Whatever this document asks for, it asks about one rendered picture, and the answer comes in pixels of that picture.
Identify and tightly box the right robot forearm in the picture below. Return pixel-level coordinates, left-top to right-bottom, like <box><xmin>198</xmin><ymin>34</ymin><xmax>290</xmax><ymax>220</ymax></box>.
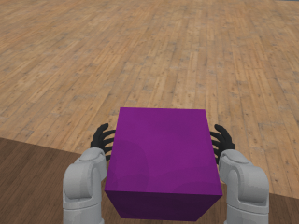
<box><xmin>218</xmin><ymin>149</ymin><xmax>269</xmax><ymax>224</ymax></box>

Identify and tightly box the right robot hand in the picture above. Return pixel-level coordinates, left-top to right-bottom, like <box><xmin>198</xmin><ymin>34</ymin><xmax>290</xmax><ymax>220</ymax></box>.
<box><xmin>210</xmin><ymin>124</ymin><xmax>235</xmax><ymax>165</ymax></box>

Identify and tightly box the left robot forearm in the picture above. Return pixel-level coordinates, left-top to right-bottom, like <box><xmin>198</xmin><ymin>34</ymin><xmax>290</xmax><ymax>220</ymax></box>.
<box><xmin>63</xmin><ymin>147</ymin><xmax>107</xmax><ymax>224</ymax></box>

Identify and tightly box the left robot hand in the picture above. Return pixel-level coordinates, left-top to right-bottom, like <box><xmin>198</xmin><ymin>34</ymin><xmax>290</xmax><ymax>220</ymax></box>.
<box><xmin>90</xmin><ymin>123</ymin><xmax>116</xmax><ymax>161</ymax></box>

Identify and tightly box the carton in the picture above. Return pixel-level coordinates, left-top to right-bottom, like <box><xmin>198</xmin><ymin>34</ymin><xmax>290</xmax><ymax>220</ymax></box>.
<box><xmin>104</xmin><ymin>107</ymin><xmax>223</xmax><ymax>222</ymax></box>

